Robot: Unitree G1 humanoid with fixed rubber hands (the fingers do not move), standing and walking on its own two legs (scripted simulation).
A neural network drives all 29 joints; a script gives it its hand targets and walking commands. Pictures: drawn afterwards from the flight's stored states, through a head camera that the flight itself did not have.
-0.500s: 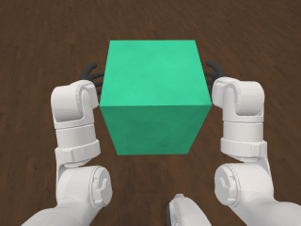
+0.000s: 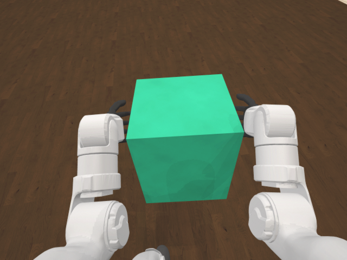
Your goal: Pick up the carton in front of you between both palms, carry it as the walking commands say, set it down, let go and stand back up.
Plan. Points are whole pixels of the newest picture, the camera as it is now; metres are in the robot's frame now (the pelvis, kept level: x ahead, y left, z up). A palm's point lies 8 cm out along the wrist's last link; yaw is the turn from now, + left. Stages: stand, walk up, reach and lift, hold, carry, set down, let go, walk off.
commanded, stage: carry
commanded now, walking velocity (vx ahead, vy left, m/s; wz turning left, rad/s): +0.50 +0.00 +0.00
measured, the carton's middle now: (182, 140) +0.38 +0.00 +0.06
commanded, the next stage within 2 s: none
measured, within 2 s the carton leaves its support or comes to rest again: neither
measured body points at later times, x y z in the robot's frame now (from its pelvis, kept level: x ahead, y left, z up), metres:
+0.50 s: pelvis +0.36 +0.00 +0.00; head +0.34 +0.01 +0.45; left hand +0.64 +0.15 +0.09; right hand +0.63 -0.15 +0.09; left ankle +0.19 +0.08 -0.73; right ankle +0.52 -0.11 -0.71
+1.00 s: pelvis +0.68 -0.02 +0.01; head +0.64 -0.03 +0.46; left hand +0.95 +0.14 +0.10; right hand +0.95 -0.17 +0.10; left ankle +0.86 +0.14 -0.68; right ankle +0.55 -0.10 -0.73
